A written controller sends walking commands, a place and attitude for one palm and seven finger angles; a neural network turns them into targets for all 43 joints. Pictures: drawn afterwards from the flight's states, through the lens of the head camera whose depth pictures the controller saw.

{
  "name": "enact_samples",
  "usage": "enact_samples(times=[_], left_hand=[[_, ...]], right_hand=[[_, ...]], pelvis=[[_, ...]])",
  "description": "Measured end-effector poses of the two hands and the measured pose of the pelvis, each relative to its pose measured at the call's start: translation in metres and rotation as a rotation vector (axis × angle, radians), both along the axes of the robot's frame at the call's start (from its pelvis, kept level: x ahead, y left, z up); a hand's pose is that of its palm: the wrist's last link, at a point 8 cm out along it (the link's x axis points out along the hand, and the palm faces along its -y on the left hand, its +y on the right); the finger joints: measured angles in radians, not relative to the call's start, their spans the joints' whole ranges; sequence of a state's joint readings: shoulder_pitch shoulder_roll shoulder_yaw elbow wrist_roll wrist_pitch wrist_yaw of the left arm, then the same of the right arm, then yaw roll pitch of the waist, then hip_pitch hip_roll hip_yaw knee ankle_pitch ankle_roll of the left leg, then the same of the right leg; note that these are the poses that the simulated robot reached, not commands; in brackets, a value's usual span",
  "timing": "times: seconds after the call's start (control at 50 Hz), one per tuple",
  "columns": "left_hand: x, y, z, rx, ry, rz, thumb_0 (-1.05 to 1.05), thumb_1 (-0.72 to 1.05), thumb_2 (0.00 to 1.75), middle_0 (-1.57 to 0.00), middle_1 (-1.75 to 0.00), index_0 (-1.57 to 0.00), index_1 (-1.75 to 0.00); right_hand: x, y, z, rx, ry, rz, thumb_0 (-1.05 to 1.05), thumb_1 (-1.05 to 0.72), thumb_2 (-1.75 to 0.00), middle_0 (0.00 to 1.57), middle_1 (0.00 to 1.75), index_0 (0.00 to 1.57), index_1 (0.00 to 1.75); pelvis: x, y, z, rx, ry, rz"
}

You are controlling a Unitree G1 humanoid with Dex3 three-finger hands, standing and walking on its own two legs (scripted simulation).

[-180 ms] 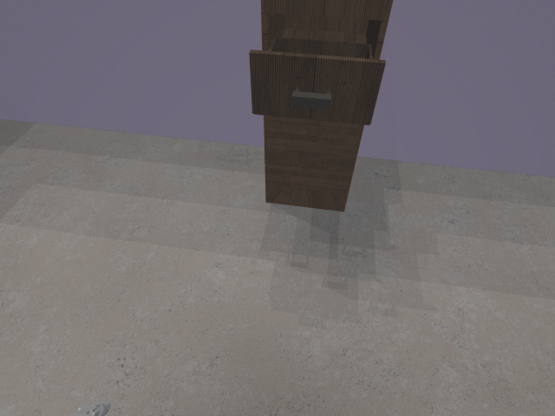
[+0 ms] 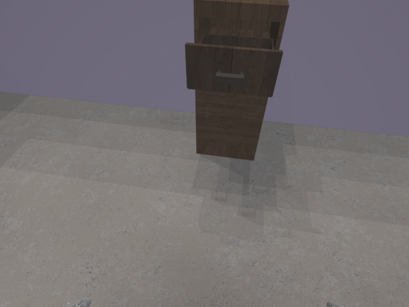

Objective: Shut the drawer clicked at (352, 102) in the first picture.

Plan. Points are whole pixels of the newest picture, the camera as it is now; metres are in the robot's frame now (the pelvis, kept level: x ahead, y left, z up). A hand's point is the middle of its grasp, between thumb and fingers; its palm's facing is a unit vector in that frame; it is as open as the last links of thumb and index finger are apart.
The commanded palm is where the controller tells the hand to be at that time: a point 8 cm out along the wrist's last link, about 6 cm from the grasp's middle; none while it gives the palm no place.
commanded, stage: stand and wait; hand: left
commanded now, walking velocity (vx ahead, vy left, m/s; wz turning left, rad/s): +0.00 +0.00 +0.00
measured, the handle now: (230, 75) +0.89 -0.04 +0.02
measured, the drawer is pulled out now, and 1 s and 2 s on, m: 0.29 0.29 0.29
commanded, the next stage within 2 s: look at it before walking up in 0.72 s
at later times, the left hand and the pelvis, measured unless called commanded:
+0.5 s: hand out of the picture +0.05 +0.23 -0.15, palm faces -0.02 -0.94 -0.35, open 7.4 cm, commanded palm none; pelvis -0.02 -0.02 +0.00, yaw +0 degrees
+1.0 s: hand out of the picture +0.06 +0.22 -0.15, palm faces -0.03 -0.94 -0.34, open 7.4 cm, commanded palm none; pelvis -0.01 -0.02 +0.01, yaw +0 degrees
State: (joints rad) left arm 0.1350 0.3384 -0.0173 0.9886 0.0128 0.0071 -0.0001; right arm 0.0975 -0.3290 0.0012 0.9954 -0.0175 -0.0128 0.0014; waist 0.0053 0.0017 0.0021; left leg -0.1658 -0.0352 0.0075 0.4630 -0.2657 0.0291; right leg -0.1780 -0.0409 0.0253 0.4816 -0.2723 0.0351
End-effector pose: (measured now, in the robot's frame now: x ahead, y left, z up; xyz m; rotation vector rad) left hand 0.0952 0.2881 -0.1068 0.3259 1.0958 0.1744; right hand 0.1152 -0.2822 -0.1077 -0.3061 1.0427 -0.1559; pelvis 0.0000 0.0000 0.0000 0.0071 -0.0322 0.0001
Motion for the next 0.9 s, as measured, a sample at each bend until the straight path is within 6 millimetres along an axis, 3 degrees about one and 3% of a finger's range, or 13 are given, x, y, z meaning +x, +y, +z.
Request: enact_samples(times=[0.12, 0.42, 0.64, 0.9], left_hand=[[-0.016, -0.007, -0.004, -0.012, 0.035, 0.014, 0.00, 0.90, 0.90, -0.21, -0.30, -0.21, -0.30], [-0.053, -0.009, -0.006, 0.003, 0.122, 0.046, 0.00, 0.90, 0.90, -0.21, -0.30, -0.21, -0.30], [-0.053, -0.014, -0.003, 0.007, 0.117, 0.039, 0.00, 0.90, 0.90, -0.20, -0.30, -0.21, -0.30], [-0.044, -0.020, -0.004, 0.000, 0.111, 0.029, 0.00, 0.90, 0.90, -0.21, -0.30, -0.21, -0.30]], right_hand=[[-0.011, -0.006, -0.001, -0.001, 0.028, -0.009, 0.01, -0.90, -0.90, 0.20, 0.30, 0.21, 0.30], [-0.062, -0.026, -0.009, -0.013, 0.153, -0.058, 0.01, -0.91, -0.90, 0.20, 0.30, 0.21, 0.30], [-0.077, -0.028, -0.013, -0.001, 0.179, -0.071, 0.01, -0.91, -0.90, 0.20, 0.30, 0.21, 0.30], [-0.074, -0.029, -0.013, 0.005, 0.180, -0.074, 0.01, -0.91, -0.90, 0.20, 0.30, 0.21, 0.30]], pelvis=[[-0.004, -0.005, 0.002, 0.001, -0.003, 0.001], [-0.015, -0.015, 0.004, -0.001, -0.007, 0.002], [-0.019, -0.019, 0.005, 0.000, -0.006, -0.002], [-0.017, -0.021, 0.006, 0.001, 0.003, -0.006]])
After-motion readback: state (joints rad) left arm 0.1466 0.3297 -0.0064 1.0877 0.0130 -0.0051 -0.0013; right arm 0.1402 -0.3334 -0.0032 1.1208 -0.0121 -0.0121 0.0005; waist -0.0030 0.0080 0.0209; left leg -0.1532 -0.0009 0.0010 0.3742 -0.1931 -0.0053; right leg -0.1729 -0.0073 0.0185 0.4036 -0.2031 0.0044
